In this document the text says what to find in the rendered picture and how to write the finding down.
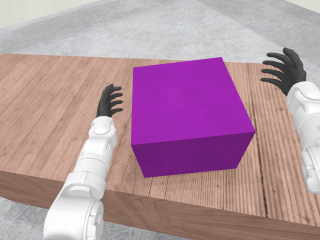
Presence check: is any right robot forearm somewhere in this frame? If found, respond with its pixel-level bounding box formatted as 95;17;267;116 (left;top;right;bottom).
286;81;320;150

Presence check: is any robot right hand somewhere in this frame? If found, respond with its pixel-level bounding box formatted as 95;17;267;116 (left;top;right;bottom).
260;47;307;96

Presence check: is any carton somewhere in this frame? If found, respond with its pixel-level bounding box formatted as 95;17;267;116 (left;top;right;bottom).
131;57;256;178

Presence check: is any left robot forearm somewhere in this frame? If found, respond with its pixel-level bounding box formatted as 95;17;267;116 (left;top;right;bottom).
43;116;118;237

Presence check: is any left robot upper arm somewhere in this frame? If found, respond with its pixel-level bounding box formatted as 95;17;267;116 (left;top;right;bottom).
42;195;104;240

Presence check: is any pedestal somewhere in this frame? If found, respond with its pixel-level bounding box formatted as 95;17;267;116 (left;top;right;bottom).
0;53;320;240

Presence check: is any robot left hand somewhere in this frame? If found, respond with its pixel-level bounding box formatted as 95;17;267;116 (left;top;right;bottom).
96;84;123;118

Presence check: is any right robot upper arm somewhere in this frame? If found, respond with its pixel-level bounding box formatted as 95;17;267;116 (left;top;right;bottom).
300;145;320;195

